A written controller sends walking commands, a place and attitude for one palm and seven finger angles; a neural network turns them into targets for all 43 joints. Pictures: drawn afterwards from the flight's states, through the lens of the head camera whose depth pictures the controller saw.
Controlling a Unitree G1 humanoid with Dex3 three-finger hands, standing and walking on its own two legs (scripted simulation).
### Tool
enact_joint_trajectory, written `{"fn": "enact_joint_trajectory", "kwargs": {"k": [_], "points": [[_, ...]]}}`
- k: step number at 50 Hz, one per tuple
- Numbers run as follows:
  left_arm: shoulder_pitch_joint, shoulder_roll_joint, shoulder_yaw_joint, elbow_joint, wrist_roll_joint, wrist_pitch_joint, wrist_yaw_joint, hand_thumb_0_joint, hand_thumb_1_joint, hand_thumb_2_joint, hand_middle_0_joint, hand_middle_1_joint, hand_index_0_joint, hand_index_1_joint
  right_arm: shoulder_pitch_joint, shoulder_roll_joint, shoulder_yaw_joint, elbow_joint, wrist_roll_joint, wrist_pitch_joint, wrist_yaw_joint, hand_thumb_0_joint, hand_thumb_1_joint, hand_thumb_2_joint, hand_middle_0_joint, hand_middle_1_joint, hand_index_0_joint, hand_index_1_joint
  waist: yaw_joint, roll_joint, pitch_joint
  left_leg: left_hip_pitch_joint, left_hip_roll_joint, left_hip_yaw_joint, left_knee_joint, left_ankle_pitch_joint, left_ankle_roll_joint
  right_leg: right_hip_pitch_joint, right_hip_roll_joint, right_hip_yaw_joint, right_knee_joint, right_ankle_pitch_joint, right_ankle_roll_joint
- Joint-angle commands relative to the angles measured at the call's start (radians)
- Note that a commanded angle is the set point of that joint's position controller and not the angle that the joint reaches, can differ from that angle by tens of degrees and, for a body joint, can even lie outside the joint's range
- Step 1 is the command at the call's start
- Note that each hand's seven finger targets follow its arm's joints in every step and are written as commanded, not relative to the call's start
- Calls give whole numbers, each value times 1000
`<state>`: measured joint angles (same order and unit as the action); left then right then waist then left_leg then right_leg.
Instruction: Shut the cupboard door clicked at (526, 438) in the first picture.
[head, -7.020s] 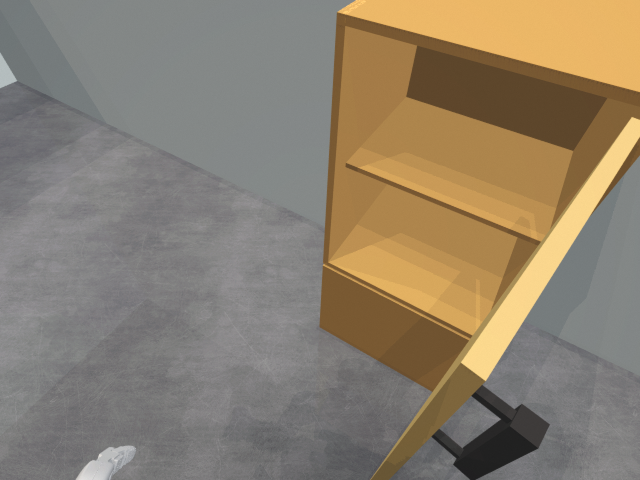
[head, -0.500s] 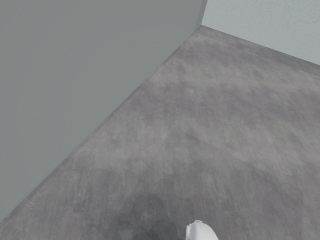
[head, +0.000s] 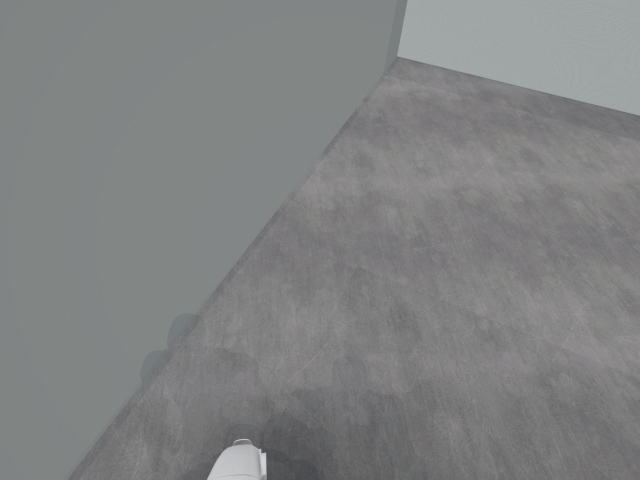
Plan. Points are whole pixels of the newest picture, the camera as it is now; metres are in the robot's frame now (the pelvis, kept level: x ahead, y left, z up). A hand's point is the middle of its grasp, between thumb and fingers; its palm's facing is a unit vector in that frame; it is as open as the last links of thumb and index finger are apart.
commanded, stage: turn to face it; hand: left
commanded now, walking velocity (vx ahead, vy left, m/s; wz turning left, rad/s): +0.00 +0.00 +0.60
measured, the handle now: out of the picture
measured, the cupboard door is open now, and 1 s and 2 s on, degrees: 100 100 100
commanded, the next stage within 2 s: none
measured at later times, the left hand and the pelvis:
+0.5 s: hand (134, 469) +0.16 +0.26 -0.15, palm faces +0.27 -0.93 -0.25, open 7.4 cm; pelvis +0.07 +0.03 +0.00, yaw +14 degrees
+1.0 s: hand out of the picture -0.04 +0.21 -0.18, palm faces +0.59 -0.77 -0.23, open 7.4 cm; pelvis +0.06 +0.03 -0.01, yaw +35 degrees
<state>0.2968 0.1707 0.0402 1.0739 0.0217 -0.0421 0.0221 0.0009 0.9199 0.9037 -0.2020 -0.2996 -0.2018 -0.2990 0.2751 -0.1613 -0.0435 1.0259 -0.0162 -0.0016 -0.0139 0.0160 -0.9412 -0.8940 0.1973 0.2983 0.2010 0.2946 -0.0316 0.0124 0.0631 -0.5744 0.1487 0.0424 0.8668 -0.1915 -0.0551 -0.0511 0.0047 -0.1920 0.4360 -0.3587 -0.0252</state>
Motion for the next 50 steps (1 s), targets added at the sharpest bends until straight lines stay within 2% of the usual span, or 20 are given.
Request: {"fn": "enact_joint_trajectory", "kwargs": {"k": [1,3,4,5,6,10,13,21,26,27,28,29,30,32,35,42,47,48,49,50], "points": [[19,148,41,-66,3,-9,7,0,900,900,-200,-300,-200,-300,20,-35,-3,-52,-2,-12,23,0,-900,-900,200,300,200,300,21,-188,4,139,-64,94,-143,22,2,-68,-253,4,37,766,-51],[31,166,51,-80,-1,0,10,0,900,900,-200,-300,-200,-300,109,-91,-24,-41,-12,-15,23,0,-900,-900,200,300,200,300,-20,-118,-79,263,-104,93,-268,114,18,-24,-260,-12,285,781,-14],[38,153,57,-99,-13,5,10,0,900,900,-200,-300,-200,-300,199,-164,-42,-36,-19,-21,20,0,-900,-900,200,300,200,300,-50,60,-171,424,-26,-23,-342,467,54,-107,-203,-19,501,523,31],[89,95,49,-128,-38,9,5,0,900,900,-200,-300,-200,-300,249,-263,-59,-42,-22,-26,13,0,-900,-900,200,300,200,300,-45,354,-261,611,245,-368,-348,1048,208,-373,-57,3,785,-228,91],[66,96,36,-157,-27,19,14,0,900,900,-200,-300,-200,-300,246,-277,-51,-36,-2,-16,5,0,-900,-900,200,300,200,300,-49,296,-336,602,315,-441,-398,1005,292,-375,-47,137,923,-360,76],[-63,82,47,-175,-7,41,6,0,900,900,-200,-300,-200,-300,14,-175,-36,-105,-11,-13,-9,0,-900,-900,200,300,200,300,9,141,-117,296,157,-322,-500,349,209,-449,-119,200,842,-128,87],[-39,70,50,-180,-9,59,3,0,900,900,-200,-300,-200,-300,-28,-187,-43,-128,-10,-14,-7,0,-900,-900,200,300,200,300,27,143,-149,283,104,-266,-527,296,191,-405,-94,180,721,-83,95],[-122,82,55,-257,-4,69,3,0,900,900,-200,-300,-200,-300,-35,-229,-78,-173,-17,14,7,0,-900,-900,200,300,200,300,0,108,-156,304,90,-387,-559,33,215,-405,-64,184,507,-89,104],[-9,99,60,-253,-14,64,4,0,900,900,-200,-300,-200,-300,-97,-237,-93,-211,-16,35,16,0,-900,-900,200,300,200,300,45,152,-153,165,15,-403,-544,-28,164,-146,-8,139,171,-24,79],[54,118,66,-240,-13,61,6,0,900,900,-200,-300,-200,-300,-119,-222,-94,-223,-11,40,17,0,-900,-900,200,300,200,300,75,115,-161,82,-31,-376,-496,-97,121,-17,-24,137,12,51,63],[86,191,82,-243,4,53,13,0,900,900,-200,-300,-200,-300,-119,-160,-89,-237,-2,48,22,0,-900,-900,200,300,200,300,94,-80,-146,-75,-146,-260,-282,-238,45,69,-207,318,-179,-72,-2],[21,298,91,-279,19,52,18,0,900,900,-200,-300,-200,-300,-120,-111,-83,-263,0,46,21,0,-900,-900,200,300,200,300,93,-358,-92,-201,-257,-79,58,-338,-27,-24,-502,639,-297,-177,-117],[-86,276,75,-309,4,56,25,0,900,900,-200,-300,-200,-300,-133,-185,-91,-262,-13,44,24,0,-900,-900,200,300,200,300,52,-223,-50,-117,-172,-134,231,-328,-5,-213,-523,551,-285,-100,-133],[-198,202,59,-327,0,39,18,0,900,900,-200,-300,-200,-300,-76,-162,-89,-213,-15,63,36,0,-900,-900,200,300,200,300,-20,-165,-20,-66,-143,-106,365,-202,-15,-260,-371,351,-218,88,-79],[-144,173,44,-297,2,26,13,0,900,900,-200,-300,-200,-300,-57,-149,-77,-193,-8,61,44,0,-900,-900,200,300,200,300,-11,-173,-23,-69,-120,-52,359,-147,-40,-152,-316,176,-121,373,-60],[31,239,61,-226,12,40,11,0,900,900,-200,-300,-200,-300,-208,-128,-45,-230,1,53,46,0,-900,-900,200,300,200,300,94,-238,-63,54,-118,51,-22,-241,-40,-8,-366,109,-22,588,-77],[6,256,73,-222,-3,49,3,0,900,900,-200,-300,-200,-300,-82,-179,-55,-202,1,27,39,0,-900,-900,200,300,200,300,31,-182,-175,362,-144,74,-433,-2,-2,-44,-341,8,238,630,10],[3,221,70,-247,-12,50,-2,0,900,900,-200,-300,-200,-300,-9,-273,-78,-190,-4,16,34,0,-900,-900,200,300,200,300,-14,22,-245,586,12,-115,-478,272,65,-257,-274,-19,437,387,70],[-63,146,43,-299,-13,49,-9,0,900,900,-200,-300,-200,-300,61,-374,-104,-180,3,13,25,0,-900,-900,200,300,200,300,-60,299,-257,720,260,-420,-443,768,194,-556,-149,22,628,-296,134],[-114,155,41,-313,-6,62,-1,0,900,900,-200,-300,-200,-300,106,-372,-99,-150,5,23,19,0,-900,-900,200,300,200,300,-73,220,-260,684,291,-371,-416,844,263,-571,-155,120,719,-317,121]]}}
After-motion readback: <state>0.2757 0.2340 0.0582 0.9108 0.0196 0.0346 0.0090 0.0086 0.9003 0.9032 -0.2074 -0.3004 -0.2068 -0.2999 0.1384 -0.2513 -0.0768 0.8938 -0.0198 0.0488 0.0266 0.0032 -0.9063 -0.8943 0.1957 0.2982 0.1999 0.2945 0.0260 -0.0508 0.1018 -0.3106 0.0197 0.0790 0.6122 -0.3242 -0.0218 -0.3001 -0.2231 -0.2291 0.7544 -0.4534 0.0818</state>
